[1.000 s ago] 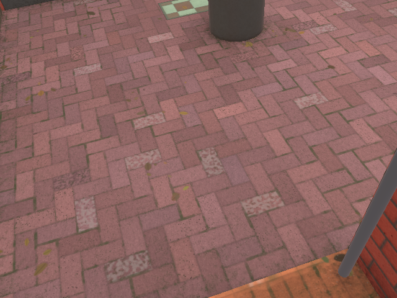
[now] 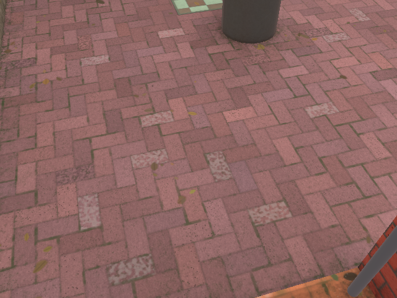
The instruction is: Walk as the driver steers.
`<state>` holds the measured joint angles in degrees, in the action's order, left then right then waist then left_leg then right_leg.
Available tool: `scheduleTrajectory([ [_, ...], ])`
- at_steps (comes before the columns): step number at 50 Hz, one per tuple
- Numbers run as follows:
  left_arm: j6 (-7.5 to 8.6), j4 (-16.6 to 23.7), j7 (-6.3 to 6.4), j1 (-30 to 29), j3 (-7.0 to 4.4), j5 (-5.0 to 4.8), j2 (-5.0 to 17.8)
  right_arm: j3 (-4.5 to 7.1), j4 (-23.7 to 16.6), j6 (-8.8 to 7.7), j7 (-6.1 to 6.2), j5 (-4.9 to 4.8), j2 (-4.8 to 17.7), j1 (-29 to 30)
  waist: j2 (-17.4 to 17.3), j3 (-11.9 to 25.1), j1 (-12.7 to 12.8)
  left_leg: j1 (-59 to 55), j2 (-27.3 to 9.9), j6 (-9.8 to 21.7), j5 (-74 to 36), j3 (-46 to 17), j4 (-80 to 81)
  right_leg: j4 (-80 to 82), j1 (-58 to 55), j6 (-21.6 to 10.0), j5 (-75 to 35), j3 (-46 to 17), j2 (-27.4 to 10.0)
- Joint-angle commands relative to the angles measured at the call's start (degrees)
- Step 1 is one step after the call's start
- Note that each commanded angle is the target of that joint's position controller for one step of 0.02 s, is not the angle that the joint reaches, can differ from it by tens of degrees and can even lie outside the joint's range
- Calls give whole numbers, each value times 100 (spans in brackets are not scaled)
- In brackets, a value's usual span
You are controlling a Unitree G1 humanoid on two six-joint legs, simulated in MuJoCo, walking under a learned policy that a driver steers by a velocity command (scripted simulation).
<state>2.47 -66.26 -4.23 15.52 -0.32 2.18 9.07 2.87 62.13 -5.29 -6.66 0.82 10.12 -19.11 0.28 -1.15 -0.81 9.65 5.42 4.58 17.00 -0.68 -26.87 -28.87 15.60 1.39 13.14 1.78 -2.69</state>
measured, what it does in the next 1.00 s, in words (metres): goes down: right foot, then left foot 0.18 m lower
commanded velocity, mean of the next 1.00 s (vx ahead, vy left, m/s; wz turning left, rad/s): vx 0.29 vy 0.00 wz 0.12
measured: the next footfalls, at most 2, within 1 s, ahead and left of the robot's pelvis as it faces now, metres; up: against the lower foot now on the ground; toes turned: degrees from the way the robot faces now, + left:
right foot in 0.52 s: +0.15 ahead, -0.15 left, +0.00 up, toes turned -4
left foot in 1.00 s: +0.37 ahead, +0.02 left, -0.18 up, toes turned +11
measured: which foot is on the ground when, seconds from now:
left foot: down 0.00-0.54, up 0.56-0.98, down 1.00-1.00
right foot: down 0.00-0.24, up 0.26-0.50, down 0.52-1.00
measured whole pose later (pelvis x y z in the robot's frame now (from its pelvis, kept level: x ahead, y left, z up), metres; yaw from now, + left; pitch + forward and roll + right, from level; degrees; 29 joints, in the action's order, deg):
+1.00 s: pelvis +0.32 -0.07 -0.14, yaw +5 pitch +1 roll -2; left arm 6.4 -65.1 -0.2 36.2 3.1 3.9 3.5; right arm 2.6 52.1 -6.5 -2.1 5.6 13.8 -7.1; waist -2.8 0.5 4.2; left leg 16.0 -0.9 4.1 -8.3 3.6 -25.0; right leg -76.5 13.3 -6.3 49.6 12.4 1.2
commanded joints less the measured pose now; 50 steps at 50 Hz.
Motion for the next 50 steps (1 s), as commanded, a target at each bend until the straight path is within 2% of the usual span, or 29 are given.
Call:
scheduleTrajectory([
  [1,30,16,22,292,-42,-19,384,117,-52,-28,-4,-27,429,-493,1,22,-31,38,-624,-81,-2144,-525,348,139,-13,-130,-635,-17,-90],
  [10,-13,-113,90,371,-96,-3,425,228,-35,-11,37,-28,403,-624,-17,-149,-71,138,-628,76,-1277,-603,402,16,111,-118,-107,38,-81],
  [12,-26,59,249,178,-271,169,744,478,16,-48,209,161,896,-975,-356,-508,-330,101,-1087,818,1580,-1441,956,-435,806,-216,1334,156,122],
  [13,-2,193,354,-48,-289,228,639,541,136,-83,342,263,903,-1452,-580,-740,-555,-343,-1659,1296,2424,-2329,1300,-831,1656,-280,1463,32,111],
  [15,161,560,509,-632,-224,210,241,427,384,-80,606,252,436,-2034,-651,-1145,-748,-1176,-2600,1903,2142,-3516,1720,-820,3076,-485,988,-288,-143],
  [17,293,619,484,-662,-226,120,113,386,303,-47,699,223,294,-1803,-569,-809,-729,-1253,-2429,1677,1490,-2789,1644,-1278,2694,-581,1135,-130,-91],
  [20,363,673,317,-433,-277,286,36,327,131,-25,598,295,179,-1128,-524,-837,-421,365,-1680,1286,1514,-1392,1429,-1557,932,-660,1073,401,231],
  [21,2,961,342,-1150,-376,-218,424,336,-250,150,708,54,645,-699,-508,-883,-295,747,-1432,794,273,-1318,1396,-1395,716,-414,290,503,438],
  [22,-141,946,344,-862,-347,-250,325,326,-215,216,752,0,676,-677,-716,-768,-125,835,-1429,671,-389,-1076,1146,-1253,362,-356,248,599,526],
  [23,-194,702,320,-270,-329,-136,224,328,-168,212,757,-39,697,-680,-936,-533,66,1061,-1573,583,-883,-990,771,-1719,-212,-363,-460,475,404],
  [25,-195,338,401,894,-443,-77,419,302,-150,195,803,-11,648,-566,-601,-248,668,1657,-1349,341,-1872,-601,-580,-1176,-1594,-438,-28,586,667],
  [26,-183,99,450,1606,-540,-9,629,306,-155,122,801,41,720,-498,-281,-115,1128,1974,-1091,244,-2238,-343,-1917,-683,-2244,-521,299,365,580],
  [27,-104,-5,499,2181,-637,85,1129,241,-271,32,775,98,340,-470,1022,-21,1286,2850,-484,41,250,-34,-4408,222,-2605,-903,891,-1442,-712],
  [28,-113,-54,437,2134,-617,-65,1403,266,-393,8,784,55,228,-890,1257,156,840,3797,-43,115,1702,-424,-4875,1012,-2515,-1601,920,-3578,-1706],
  [29,442,-192,60,3610,-308,601,509,343,-332,-212,500,326,250,-785,677,-920,1316,5450,253,525,1242,-1743,-5392,1526,-1933,-2736,3717,-5183,-1966],
  [30,577,-74,-32,2413,-271,466,383,248,-409,-203,538,277,208,-404,272,-1376,864,5690,-295,661,444,-1638,-5547,1455,-1505,-2607,3215,-4194,-2055],
  [31,543,257,-38,1352,-199,386,131,238,-331,-162,639,298,90,-527,-198,-750,412,4922,-414,638,-223,-1435,-5594,1174,-751,-2391,2775,-3335,-1600],
  [33,529,496,202,433,-53,323,-197,-23,-351,13,674,492,-533,-663,-349,-660,-16,3854,-674,534,-1353,-1351,-4639,862,693,-1843,1549,-1811,-1075],
  [34,514,706,337,-85,-7,376,-291,-99,-218,66,539,548,-464,-960,8,-489,-272,3187,-742,440,-2115,-1005,-4611,679,1311,-1524,715,-1210,-782],
  [35,625,890,473,-338,203,494,-776,-100,-285,8,422,617,-253,-833,-77,-269,-223,2656,-836,360,-3589,-1004,-3461,205,1721,-1150,-63,-396,-344],
  [36,758,1052,569,-347,262,487,-595,-34,-368,-81,315,538,-12,-831,144,-10,-230,1591,-749,190,-4459,-363,-2771,-238,2557,-955,67,346,-6],
  [38,803,449,658,1174,294,458,-181,4,-707,-111,237,472,205,172,446,-157,202,1614,-781,-146,-5060,-72,-2406,-385,2360,-926,542,140,-253],
  [40,723,-82,664,2611,388,357,-259,-17,-1102,-51,302,482,232,1162,255,-486,657,2893,-933,-76,-4659,-307,-1379,-753,983,-1104,447,-546,-762],
  [43,660,-111,545,2828,414,256,-198,-112,-1390,-30,363,463,266,1771,322,-689,653,2905,-944,67,-4043,-153,-783,-1041,493,-1150,185,-1006,-939],
  [46,656,400,485,1898,303,215,138,-6,-1214,-117,445,570,599,861,53,-490,-41,-29,-295,-151,-3115,842,-1969,-2140,2372,-687,-370,-214,-520],
  [47,589,462,545,1770,234,5,296,58,-1181,-79,455,484,808,981,-15,-760,15,564,-506,-205,-2312,526,-852,-2468,1597,-449,-899,-227,-654],
  [48,476,426,517,1751,135,18,672,56,-981,-10,460,497,780,525,197,-726,-56,608,-682,-151,-1771,355,101,-3226,647,-427,-1268,-424,-752],
  [49,353,331,446,2131,-16,77,939,152,-547,-28,528,429,998,-179,-229,-634,-123,107,-377,-142,-1925,763,964,-4015,67,-383,-1922,-337,-480],
  [50,230,346,264,1906,-20,259,938,184,-22,-71,502,443,935,-1467,-246,-645,-615,-1000,-525,132,-2731,645,1737,-5267,569,-440,-2141,-478,-601],
])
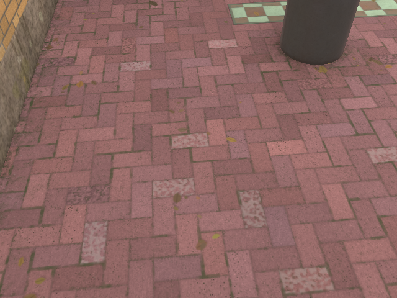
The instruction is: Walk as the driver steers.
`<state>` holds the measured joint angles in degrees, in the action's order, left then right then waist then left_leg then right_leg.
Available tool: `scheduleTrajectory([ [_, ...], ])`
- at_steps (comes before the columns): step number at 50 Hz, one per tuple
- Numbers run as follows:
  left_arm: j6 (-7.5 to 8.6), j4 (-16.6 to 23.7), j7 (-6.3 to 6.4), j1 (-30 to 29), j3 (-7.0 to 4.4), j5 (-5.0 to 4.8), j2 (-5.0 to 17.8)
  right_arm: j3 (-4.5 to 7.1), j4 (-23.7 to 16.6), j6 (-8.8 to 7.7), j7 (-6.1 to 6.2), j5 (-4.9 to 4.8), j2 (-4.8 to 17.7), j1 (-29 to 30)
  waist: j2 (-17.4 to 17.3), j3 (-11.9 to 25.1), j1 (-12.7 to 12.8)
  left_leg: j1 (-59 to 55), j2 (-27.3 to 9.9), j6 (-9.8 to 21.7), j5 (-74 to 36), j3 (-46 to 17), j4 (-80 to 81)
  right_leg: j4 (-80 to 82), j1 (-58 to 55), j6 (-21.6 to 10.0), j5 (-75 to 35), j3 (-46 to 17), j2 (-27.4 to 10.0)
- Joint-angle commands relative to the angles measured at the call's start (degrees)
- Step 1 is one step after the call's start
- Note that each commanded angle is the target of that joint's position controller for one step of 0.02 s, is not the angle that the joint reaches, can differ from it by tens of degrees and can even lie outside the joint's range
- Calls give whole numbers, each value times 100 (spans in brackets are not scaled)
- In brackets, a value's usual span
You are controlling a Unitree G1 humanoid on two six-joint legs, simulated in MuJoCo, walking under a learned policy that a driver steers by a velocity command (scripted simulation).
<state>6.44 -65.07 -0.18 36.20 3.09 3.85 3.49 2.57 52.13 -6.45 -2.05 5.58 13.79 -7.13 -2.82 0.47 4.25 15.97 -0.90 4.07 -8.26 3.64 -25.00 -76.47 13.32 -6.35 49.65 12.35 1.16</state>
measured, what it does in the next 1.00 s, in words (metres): goes down, turning left: right foot 0.18 m lower, then left foot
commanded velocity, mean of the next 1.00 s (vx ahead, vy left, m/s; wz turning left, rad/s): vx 0.49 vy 0.00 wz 0.56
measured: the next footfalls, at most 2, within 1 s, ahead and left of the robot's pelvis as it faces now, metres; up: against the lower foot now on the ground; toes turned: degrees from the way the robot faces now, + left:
right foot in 0.36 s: +0.41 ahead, -0.14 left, -0.18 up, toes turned +12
left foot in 0.86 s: +0.61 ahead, +0.16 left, -0.18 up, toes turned +33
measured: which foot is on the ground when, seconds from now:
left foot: down 0.00-0.36, up 0.38-0.84, down 0.86-1.00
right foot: down 0.00-0.02, up 0.04-0.34, down 0.36-0.86, up 0.88-1.00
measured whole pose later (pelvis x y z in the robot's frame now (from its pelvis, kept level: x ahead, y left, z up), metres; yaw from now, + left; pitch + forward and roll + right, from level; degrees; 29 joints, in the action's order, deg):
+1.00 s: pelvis +0.59 +0.08 -0.22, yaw +37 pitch +3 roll +0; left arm 6.6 -47.5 0.6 13.3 -4.0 -1.3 14.5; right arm 3.6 43.4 -2.2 -1.1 -0.9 12.7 -10.8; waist 0.2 -0.3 1.4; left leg 18.0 7.0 6.4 10.8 -1.1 -26.5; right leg -73.7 31.6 -0.2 18.7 -3.6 -4.4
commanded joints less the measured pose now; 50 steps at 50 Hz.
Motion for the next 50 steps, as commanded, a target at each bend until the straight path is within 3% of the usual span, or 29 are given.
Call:
scheduleTrajectory([
  [1,-181,45,-434,238,-199,430,701,326,1522,61,-3,61,717,-4268,-691,420,-1404,-4569,-750,1498,-2067,-909,-203,-3788,2765,486,-2737,-1503,-625],
  [2,-63,624,-624,-170,-57,240,187,361,1522,11,47,94,1009,-4507,-518,1438,-1552,-6500,-1566,2278,-3867,-1989,-1693,-4949,5062,781,-272,-1560,-195],
  [3,137,1628,-713,-1799,-160,-58,563,472,1396,-81,67,135,1159,-4233,193,611,-1931,-6597,-1900,2286,-3127,-2694,-1319,-4501,7047,1052,-316,-1637,-147],
  [4,246,2174,-613,-2657,-330,-176,1041,313,1136,-132,-7,21,808,-3095,405,-363,-1561,-4965,-2171,2095,263,-3420,-672,-2986,7435,963,-982,-2092,-416],
  [5,186,2015,-351,-2606,-360,49,1109,-136,688,-153,-28,47,-319,-1528,1472,-932,-745,-2616,-1554,1341,1695,-2342,-339,-372,6197,528,-2919,-2336,-1014],
  [7,-44,1469,-55,-1637,-287,284,893,-262,89,-175,-135,-148,-107,-220,182,-1323,-24,2444,-805,1588,1994,-1493,287,1761,1944,232,-4488,-1638,-1052],
  [9,-192,1496,-211,-856,-167,363,620,-98,48,-240,-256,-169,557,-635,19,-916,423,4432,-311,1426,2181,-1457,-487,417,-280,382,-5374,-788,-563],
  [10,-118,1412,-282,-1115,-44,308,470,-192,83,-388,-151,-32,310,-1123,797,-799,-173,3331,-75,1269,2933,-1592,-1161,1774,683,607,-7664,-1904,-969],
  [12,-134,1655,-256,-2075,-78,154,1080,-164,167,-450,72,-127,412,-1749,861,-759,-741,2469,355,746,4106,-1238,-2151,4316,511,758,-8649,-1533,-858],
  [15,-274,1939,-345,-3122,-85,192,1307,-163,402,-154,0,-270,601,-2721,271,-1069,-958,1104,-126,899,3874,-2615,-2604,5787,624,695,-7249,-1345,-781],
  [17,-202,1487,-308,-1943,-373,51,1882,-215,171,115,-188,-133,832,-2325,307,-574,-293,818,-193,595,2924,-3049,-3940,5865,-912,324,-7518,-1280,-955],
  [18,-193,1117,-140,-930,-666,-776,2044,-83,530,185,200,-840,-69,-2354,781,107,-126,1428,630,272,4433,-2450,-5889,5415,-1783,228,-9010,-2153,-1365],
  [19,-148,812,-130,180,-656,-627,2213,-220,937,178,207,-1032,-460,-3503,1675,1513,51,3307,1074,6,6514,-2003,-8541,3150,-4585,162,-10424,-1763,-1922],
  [20,-194,717,-141,481,-832,-590,2509,-250,628,110,278,-1293,-320,-3436,1965,2152,212,4386,620,-188,5790,-1739,-9877,3011,-4984,-66,-9206,-2610,-2636],
  [22,-361,693,-88,102,-855,-449,2261,-160,-236,162,553,-1284,-200,-1827,1355,1457,291,5503,214,-493,4386,-735,-10392,5051,-3640,-597,-4905,-4038,-3157],
  [23,-336,830,-31,-421,-684,-358,1705,-113,-625,301,684,-1237,-48,-711,634,577,304,5764,-127,-348,3479,-513,-9919,5698,-2497,-654,-3485,-3857,-2930],
  [26,-220,920,7,-1801,-353,-364,819,-109,-959,639,645,-1148,-392,-372,647,-953,-592,4992,-516,9,2549,-1226,-8529,5766,431,-36,-3669,-2525,-2298],
  [27,-166,1091,23,-2364,-312,-299,826,-55,-972,624,620,-1033,-321,-586,763,-1035,-852,4096,-469,40,1883,-1310,-6691,6018,1342,204,-3923,-1686,-1875],
  [29,-128,1214,148,-2385,-398,-123,1186,99,-994,554,548,-752,-56,-538,960,-776,-767,2728,-282,-214,515,-827,-4662,6202,1783,104,-4934,-766,-1370],
  [33,-197,832,423,-1284,-625,-473,1632,-29,-1555,530,204,-741,-281,607,541,-494,-378,3478,-219,-101,190,-790,-2773,6008,-618,87,-6857,-961,-1965],
  [36,-305,728,442,-800,-695,-433,1632,-64,-1953,549,-20,-814,-335,1350,309,-596,-111,3677,-203,106,683,-437,-2175,5833,-1590,303,-6927,-644,-2002],
  [41,-322,1036,353,-1126,-866,-498,2115,152,-1958,600,-109,-760,96,857,903,33,-719,981,637,470,2264,532,-1890,4325,-1286,202,-10759,66,-1827],
  [42,-302,1190,299,-1427,-891,-532,2194,331,-1653,589,-76,-738,459,-214,945,517,-1328,-553,715,746,1895,302,-1163,3052,-734,206,-10677,94,-1668],
  [43,-219,1366,222,-1622,-853,-462,1989,499,-1348,571,19,-770,919,-1264,358,1006,-1777,-2659,116,1223,911,-1029,-540,893,1009,476,-7420,-28,-1237],
  [44,14,1698,34,-1080,-648,-315,1283,560,-1459,502,66,-758,1582,-864,-1226,1762,-810,-4356,-1616,2401,336,-4424,-235,-1449,3256,750,-1786,-852,-72],
  [45,367,1959,-124,-1820,-747,-537,1679,512,-1280,521,154,-488,1316,-1721,-483,2305,-1392,-4427,-1860,2498,1410,-5129,737,-1522,3966,594,-2035,-2092,-31],
  [46,410,2132,-67,-2288,-808,-719,1811,446,-1116,421,184,-469,974,-1282,-77,1304,-1112,-3716,-1677,2136,1324,-4282,798,-958,4382,477,-2484,-2071,-291],
  [47,332,2249,32,-2446,-834,-608,1768,383,-1274,318,142,-640,776,-529,533,518,-616,-2566,-1316,1727,790,-3470,791,-237,4118,505,-2911,-1935,-518],
  [50,-95,1945,142,-1734,-910,-440,1754,199,-1406,196,101,-646,298,212,486,278,-37,-500,-783,1190,-1173,-1896,913,811,2510,668,-3435,-1629,-891],
])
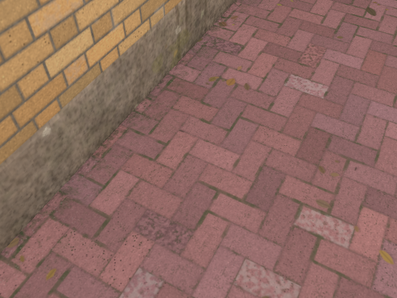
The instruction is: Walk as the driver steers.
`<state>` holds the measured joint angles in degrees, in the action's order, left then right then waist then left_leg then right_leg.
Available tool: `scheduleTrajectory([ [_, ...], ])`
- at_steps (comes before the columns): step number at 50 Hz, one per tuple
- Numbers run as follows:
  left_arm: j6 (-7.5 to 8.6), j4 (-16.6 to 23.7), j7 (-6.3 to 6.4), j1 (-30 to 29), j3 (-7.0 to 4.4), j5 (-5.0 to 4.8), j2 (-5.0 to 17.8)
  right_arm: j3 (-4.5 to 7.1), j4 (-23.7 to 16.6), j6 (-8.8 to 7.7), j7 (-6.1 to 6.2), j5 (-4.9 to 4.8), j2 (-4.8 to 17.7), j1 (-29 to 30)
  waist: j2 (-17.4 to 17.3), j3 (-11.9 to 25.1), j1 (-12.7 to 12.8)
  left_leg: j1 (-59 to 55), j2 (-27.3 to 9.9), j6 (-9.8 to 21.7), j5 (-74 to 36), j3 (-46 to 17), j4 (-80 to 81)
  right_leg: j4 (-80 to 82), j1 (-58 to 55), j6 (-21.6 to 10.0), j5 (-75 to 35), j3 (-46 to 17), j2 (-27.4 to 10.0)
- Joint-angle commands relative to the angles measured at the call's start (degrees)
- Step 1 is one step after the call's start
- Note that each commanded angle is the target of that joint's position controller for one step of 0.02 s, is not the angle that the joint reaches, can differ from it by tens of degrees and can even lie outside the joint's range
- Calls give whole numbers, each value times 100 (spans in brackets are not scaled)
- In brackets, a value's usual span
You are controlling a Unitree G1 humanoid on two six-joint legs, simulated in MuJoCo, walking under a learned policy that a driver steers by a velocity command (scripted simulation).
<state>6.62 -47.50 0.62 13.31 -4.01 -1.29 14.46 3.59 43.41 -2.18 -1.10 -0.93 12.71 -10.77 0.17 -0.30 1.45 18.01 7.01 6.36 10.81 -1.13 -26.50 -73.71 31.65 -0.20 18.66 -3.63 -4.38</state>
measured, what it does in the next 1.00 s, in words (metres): walks ahead, turning right: right foot, then left foot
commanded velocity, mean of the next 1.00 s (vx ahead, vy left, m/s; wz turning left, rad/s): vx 0.09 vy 0.00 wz -0.38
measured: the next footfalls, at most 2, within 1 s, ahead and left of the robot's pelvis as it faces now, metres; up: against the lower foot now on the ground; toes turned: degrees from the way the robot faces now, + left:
right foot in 0.28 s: +0.34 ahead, -0.14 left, +0.00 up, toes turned -2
left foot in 0.74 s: +0.33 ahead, +0.08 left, +0.00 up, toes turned -23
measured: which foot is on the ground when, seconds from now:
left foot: down 0.00-0.28, up 0.30-0.72, down 0.74-1.00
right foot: up 0.00-0.26, down 0.28-0.74, up 0.76-1.00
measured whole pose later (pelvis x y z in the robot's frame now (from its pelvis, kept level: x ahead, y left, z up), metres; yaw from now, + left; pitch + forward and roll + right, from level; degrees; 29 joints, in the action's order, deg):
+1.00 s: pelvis +0.24 +0.00 +0.01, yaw -27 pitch +2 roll -2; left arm -4.2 -36.1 1.0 11.8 -6.0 -1.5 19.0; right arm 3.2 39.7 0.4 3.0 0.8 12.7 -9.5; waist 3.0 -1.0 -0.6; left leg 14.8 -2.4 1.4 12.8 3.6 -25.2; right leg -63.8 33.1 6.1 19.6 -4.9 1.4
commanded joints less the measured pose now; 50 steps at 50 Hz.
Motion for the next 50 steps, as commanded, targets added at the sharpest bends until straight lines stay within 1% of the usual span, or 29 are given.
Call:
scheduleTrajectory([
  [1,-146,247,70,468,-169,107,502,99,-451,-258,23,36,452,479,108,345,247,-378,-1444,912,-3672,-1064,1115,894,425,103,-590,148,-228],
  [3,-150,426,85,40,-67,169,236,113,-262,-267,101,65,551,219,-165,226,86,-71,-1201,751,-4387,-423,1087,1987,285,124,-1392,357,-93],
  [6,-115,570,-29,-704,54,136,43,137,74,-191,229,39,652,-400,-294,350,-338,-281,-1088,340,-3975,-108,897,3607,-214,-41,-3051,502,221],
  [9,-151,618,-176,-850,19,57,319,127,171,-195,254,65,700,-337,-477,416,-362,-669,-1388,235,-3425,-211,734,4080,-372,-228,-3351,298,307],
  [11,-176,728,-234,-924,-45,100,568,161,193,-184,263,58,788,-130,-600,391,-254,-1056,-1608,217,-3613,-293,408,4122,-260,-397,-2625,229,369],
  [12,-164,753,-225,-817,-83,139,681,170,163,-186,270,72,828,-39,-646,452,-172,-1197,-1630,195,-3857,-296,77,4151,-318,-461,-2222,309,443],
  [13,-147,696,-252,-432,-124,194,771,180,151,-164,311,19,843,76,-621,584,48,-1289,-1555,95,-4148,-252,-417,4392,-681,-520,-2045,393,554],
  [14,-121,559,-237,130,-222,224,962,173,111,-136,350,19,806,50,-407,828,280,-1268,-1221,-119,-3993,-68,-1333,4776,-1391,-617,-2734,403,624],
  [15,-123,614,-192,503,-319,289,1405,131,-33,-166,351,147,686,-271,492,1443,210,-90,-646,-507,-1985,131,-3211,4435,-2971,-1226,-5306,-836,-354],
  [16,-166,707,-184,489,-241,320,1399,-47,-10,-209,251,221,277,-1075,1643,2307,-55,1715,132,-859,2764,-144,-5125,4571,-4634,-2416,-6473,-2928,-1769],
  [17,-250,858,-161,456,-200,238,1098,18,52,-184,157,134,757,-1023,1023,2789,164,1961,-152,-799,2588,-791,-5690,4948,-4565,-2384,-4573,-3361,-1695],
  [18,-341,1030,-121,-36,-162,173,947,64,-115,-63,186,37,868,-418,532,2074,185,2314,-348,-811,2089,-699,-5752,5123,-3871,-2067,-3174,-2882,-1384],
  [19,-465,1072,-34,-265,-117,122,831,40,-196,61,262,88,760,-91,11,1470,129,2380,-515,-850,1721,-591,-5482,5367,-3007,-1806,-2304,-2521,-1195],
  [20,-560,1133,31,-371,-93,130,813,52,-289,172,338,150,744,115,-128,1098,57,2205,-610,-872,1481,-556,-5093,5562,-2248,-1671,-1740,-2389,-1020],
  [22,-705,1242,47,-577,-75,190,800,25,-337,302,381,135,509,-44,314,767,-229,1506,-573,-885,1276,-349,-4079,5768,-1240,-1390,-1402,-1830,-429],
  [24,-763,1336,69,-538,-117,166,845,24,-334,290,418,96,428,-142,570,861,-252,1247,-468,-1015,1232,-233,-3355,5723,-1187,-1375,-1682,-1657,-254],
  [29,-794,1504,108,-502,-227,99,980,72,-383,295,479,93,504,126,878,921,-111,949,-433,-976,806,-406,-2192,5768,-1216,-1173,-237,-2084,-202],
  [33,-926,1569,169,-366,-246,87,965,103,-416,175,391,11,557,245,1027,854,-2,689,-378,-891,903,-410,-1350,5707,-1541,-1082,-104,-2522,-245],
  [35,-928,1626,201,-477,-287,35,998,156,-354,71,318,-10,633,12,1013,805,-179,98,-363,-696,414,-327,-311,5530,-1422,-884,50,-2526,-62],
  [36,-937,1636,207,-418,-275,-1,929,210,-282,58,292,-1,735,-193,944,783,-268,-483,-531,-590,146,-330,258,5382,-1131,-721,225,-2426,146],
  [37,-935,1655,205,-312,-218,-10,714,312,-280,69,305,105,1064,-404,396,853,-276,-1208,-1427,-266,173,-988,591,4611,-457,-452,869,-2065,484],
  [38,-874,1931,147,-524,-191,-97,606,419,-278,122,307,326,1556,-319,-1585,516,-101,-1185,-2620,614,-749,-2473,1039,3097,781,-144,1441,-606,1446],
  [39,-763,1849,88,-434,-334,63,1043,372,-500,84,302,450,1269,-2,-1399,604,-110,-873,-3163,1052,-1253,-2973,1075,1595,916,119,1482,-772,1126],
  [40,-772,1635,44,-176,-409,51,1215,288,-667,72,336,371,986,398,-898,621,64,-821,-2865,859,-1464,-2323,905,935,795,171,1107,-762,1038],
  [41,-841,1416,71,60,-415,38,1131,230,-742,66,341,250,791,671,-645,553,167,-792,-2368,480,-1384,-1640,749,693,733,253,766,-616,964],
  [42,-907,1350,94,136,-381,60,1014,188,-764,71,348,142,692,701,-589,472,102,-863,-2171,348,-1358,-1320,707,306,835,335,485,-549,955],
  [43,-953,1353,81,135,-335,54,866,157,-759,91,363,118,694,634,-597,380,59,-788,-2082,365,-1554,-1065,717,-11,841,412,362,-441,932],
  [46,-978,1589,61,-330,-256,-54,732,157,-721,182,427,174,778,284,-828,246,-211,-1147,-1963,484,-1585,-616,794,381,1048,605,28,-90,770],
  [50,-976,1814,-1,-684,-177,-16,603,273,-669,238,443,162,1129,-6,-994,419,-427,-1694,-2299,611,-1800,-533,723,1464,804,707,178,67,422],
])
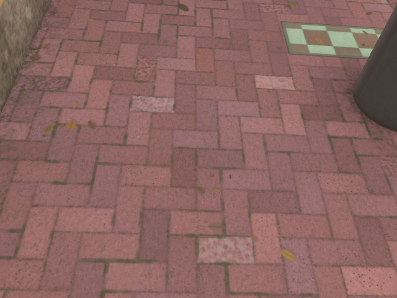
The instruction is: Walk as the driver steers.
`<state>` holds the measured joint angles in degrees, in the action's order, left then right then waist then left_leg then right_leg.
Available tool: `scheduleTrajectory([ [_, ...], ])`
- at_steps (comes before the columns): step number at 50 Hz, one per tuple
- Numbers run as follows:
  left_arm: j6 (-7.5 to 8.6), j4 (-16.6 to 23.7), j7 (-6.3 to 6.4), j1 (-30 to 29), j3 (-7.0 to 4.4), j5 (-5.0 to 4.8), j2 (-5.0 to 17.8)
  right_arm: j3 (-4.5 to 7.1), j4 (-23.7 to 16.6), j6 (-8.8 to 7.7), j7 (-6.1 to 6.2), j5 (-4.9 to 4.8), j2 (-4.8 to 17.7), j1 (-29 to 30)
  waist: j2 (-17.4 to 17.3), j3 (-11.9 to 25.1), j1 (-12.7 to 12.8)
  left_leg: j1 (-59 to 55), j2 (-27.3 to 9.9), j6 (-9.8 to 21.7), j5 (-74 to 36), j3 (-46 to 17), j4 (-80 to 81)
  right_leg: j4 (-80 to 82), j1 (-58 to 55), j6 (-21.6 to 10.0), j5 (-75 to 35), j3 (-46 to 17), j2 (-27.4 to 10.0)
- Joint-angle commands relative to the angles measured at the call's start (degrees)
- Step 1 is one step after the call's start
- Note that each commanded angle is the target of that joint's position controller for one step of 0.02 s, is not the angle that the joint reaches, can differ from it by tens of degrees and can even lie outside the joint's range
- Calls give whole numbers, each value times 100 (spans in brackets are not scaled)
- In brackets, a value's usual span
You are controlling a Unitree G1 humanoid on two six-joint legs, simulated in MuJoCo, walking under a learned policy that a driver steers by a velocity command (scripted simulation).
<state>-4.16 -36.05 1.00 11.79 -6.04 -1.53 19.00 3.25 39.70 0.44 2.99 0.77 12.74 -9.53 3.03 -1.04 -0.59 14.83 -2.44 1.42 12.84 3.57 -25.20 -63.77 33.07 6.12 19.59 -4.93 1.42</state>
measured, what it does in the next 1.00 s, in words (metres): steps on the spot: right foot, then left foot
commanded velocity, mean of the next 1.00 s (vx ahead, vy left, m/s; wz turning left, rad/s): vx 0.00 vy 0.00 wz -0.21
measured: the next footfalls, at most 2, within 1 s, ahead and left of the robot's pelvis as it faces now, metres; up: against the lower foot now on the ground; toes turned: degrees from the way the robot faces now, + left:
right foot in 0.22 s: +0.02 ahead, -0.15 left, +0.00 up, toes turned -9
left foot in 0.58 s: +0.06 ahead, +0.09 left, +0.00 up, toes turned -10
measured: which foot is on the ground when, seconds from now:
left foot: down 0.00-0.22, up 0.24-0.56, down 0.58-1.00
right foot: up 0.00-0.20, down 0.22-1.00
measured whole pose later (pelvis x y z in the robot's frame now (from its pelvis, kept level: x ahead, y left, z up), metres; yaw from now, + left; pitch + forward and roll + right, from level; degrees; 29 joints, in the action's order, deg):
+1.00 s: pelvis +0.00 -0.03 -0.01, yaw -11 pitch -1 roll +0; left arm -0.9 -46.1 1.2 11.3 -2.8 0.5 12.9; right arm 1.1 47.1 -0.9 0.9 0.4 12.7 -10.1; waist -0.1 -1.8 0.5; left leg 13.4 -0.9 -0.1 17.6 0.4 -32.1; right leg -31.0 13.8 0.1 16.2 -1.6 0.9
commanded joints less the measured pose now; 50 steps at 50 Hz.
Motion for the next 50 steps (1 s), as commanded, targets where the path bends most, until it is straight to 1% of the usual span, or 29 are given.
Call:
scheduleTrajectory([
  [1,103,697,-67,-551,44,18,122,331,-313,-19,16,-19,1190,-87,-1300,518,-226,-1310,-1411,1119,-2014,-921,588,716,449,45,162,292,-228],
  [3,97,753,-109,-574,57,34,110,375,-334,-17,-36,-49,1311,11,-1367,514,-210,-1064,-1502,1140,-2042,-754,581,1200,-43,-62,299,500,-308],
  [5,77,783,-138,-584,29,21,174,404,-319,-32,-97,-92,1374,51,-1412,525,-200,-934,-1577,1125,-2134,-637,518,1662,-455,-201,347,704,-270],
  [7,59,808,-169,-584,16,10,165,418,-260,-56,-136,-167,1420,23,-1468,536,-180,-957,-1641,1070,-2250,-632,350,2272,-777,-386,299,773,-212],
  [8,62,775,-191,-484,10,8,126,416,-231,-60,-148,-226,1433,70,-1439,553,-83,-937,-1612,988,-2290,-587,185,2804,-1050,-521,64,813,-153],
  [9,73,667,-210,-249,-2,16,78,400,-207,-52,-154,-294,1403,160,-1373,595,84,-824,-1511,835,-2228,-460,-80,3617,-1516,-689,-524,926,-36],
  [10,87,562,-196,-51,-37,42,150,348,-100,-61,-167,-313,1240,-19,-1144,645,152,-487,-1328,542,-1955,-245,-428,4362,-2209,-852,-1286,873,63],
  [11,112,568,-133,117,-124,60,500,250,-96,-91,-196,-150,931,-178,-250,925,81,464,-943,30,-820,223,-1363,4316,-3379,-1059,-2945,-78,-633],
  [12,145,711,-55,66,-179,150,1037,67,-341,-140,-278,160,562,-126,1585,1013,-51,2064,-268,-493,2463,450,-2872,3891,-4097,-1872,-5548,-1725,-2119],
  [13,263,646,-104,281,-109,320,764,215,-353,-143,-234,32,1015,255,1049,1412,443,2179,-184,-580,2669,-310,-3695,4086,-3549,-2650,-4910,-1854,-2508],
  [14,361,576,-139,82,-42,337,631,278,-322,-101,-213,-135,1231,433,625,1081,381,2193,-241,-552,2361,-478,-4023,4213,-3285,-2490,-4272,-1416,-2109],
  [15,413,518,-125,-244,-16,246,533,286,-254,-54,-181,-165,1166,378,519,831,211,2256,-257,-522,1975,-543,-3943,4248,-3085,-2182,-3798,-1088,-1766],
  [16,427,522,-106,-464,38,159,415,293,-149,0,-139,-116,1162,282,451,713,125,2185,-286,-545,1654,-597,-3852,4276,-2914,-2006,-3688,-890,-1598],
  [17,427,504,-82,-657,71,137,379,299,-99,36,-124,-77,1139,131,440,672,-10,1883,-230,-584,1288,-574,-3845,4304,-2608,-1961,-3877,-693,-1482],
  [19,441,450,-45,-779,133,191,223,256,10,46,-135,-92,984,-102,432,763,-127,1443,-163,-625,851,-518,-3493,4353,-2437,-1922,-3828,-448,-1306],
  [22,436,324,-26,-752,152,203,178,140,-1,48,-156,-99,749,57,464,705,0,972,-166,-595,767,-488,-2350,4335,-2395,-1893,-3323,-404,-1234],
  [25,409,170,-52,-601,157,217,239,129,-29,50,-181,-110,824,133,515,597,125,566,-99,-532,933,-426,-1580,4336,-2304,-1986,-2686,-691,-1345],
  [26,409,129,-62,-620,184,206,197,125,-6,41,-189,-116,827,92,507,546,98,394,-76,-494,799,-409,-1233,4324,-2241,-1957,-2443,-769,-1336],
  [27,410,91,-69,-700,224,176,129,109,47,22,-203,-104,775,-17,449,496,-23,84,-37,-432,375,-358,-644,4260,-2122,-1850,-2179,-760,-1252],
  [28,422,20,-78,-661,263,146,46,80,98,-8,-224,-48,737,-123,328,452,-133,-365,-37,-351,-456,-371,68,4217,-1941,-1642,-1891,-712,-1127],
  [29,461,-46,-87,-475,296,190,-48,87,112,-35,-224,36,887,-186,91,549,-63,-812,-264,-261,-1267,-675,129,4122,-1780,-1358,-1452,-645,-918],
  [30,512,-75,-123,-233,286,285,-37,155,86,-46,-202,42,1258,-179,-506,545,223,-970,-594,-92,-2003,-910,-90,3941,-1589,-1110,-829,-363,-539],
  [31,518,-92,-133,-180,284,305,-78,177,188,-57,-221,-44,1220,-24,-1076,511,351,-430,-561,130,-983,-900,-108,3993,-1857,-911,-544,-3,-250],
  [32,494,-122,-117,-475,258,293,91,117,116,-89,-255,-53,944,83,-896,343,135,-98,-429,137,-354,-872,32,3850,-2026,-816,-565,58,-216],
  [33,460,-105,-91,-613,242,252,67,80,145,-122,-256,-8,842,115,-839,298,111,30,-385,63,-154,-840,84,3770,-2069,-825,-671,82,-223],
  [35,377,-139,-53,-567,249,241,-18,49,167,-195,-252,3,801,112,-780,225,97,53,-304,-25,-147,-765,65,3745,-2031,-875,-888,28,-262],
  [39,384,-279,-39,-445,244,225,-108,8,236,-209,-204,-18,760,0,-530,208,64,-26,-240,-31,-148,-708,-43,3748,-1968,-871,-989,14,-279],
  [44,404,-481,-3,-295,223,208,-106,-27,301,-200,-180,-26,727,3,-344,196,58,-57,-188,5,-203,-683,-89,3723,-1994,-799,-1146,24,-287],
  [50,399,-723,58,-151,205,194,-72,-58,467,-203,-196,-39,666,12,-299,174,77,-45,-127,18,-276,-641,-76,3711,-2103,-757,-1297,25,-310],
])
Velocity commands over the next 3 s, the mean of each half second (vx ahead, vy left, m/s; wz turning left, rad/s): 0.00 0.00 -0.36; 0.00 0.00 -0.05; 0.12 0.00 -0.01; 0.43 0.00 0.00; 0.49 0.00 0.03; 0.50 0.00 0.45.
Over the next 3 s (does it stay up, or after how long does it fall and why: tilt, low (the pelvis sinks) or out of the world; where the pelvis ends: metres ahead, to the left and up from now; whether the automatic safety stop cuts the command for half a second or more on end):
stays up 0.83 -0.14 -0.02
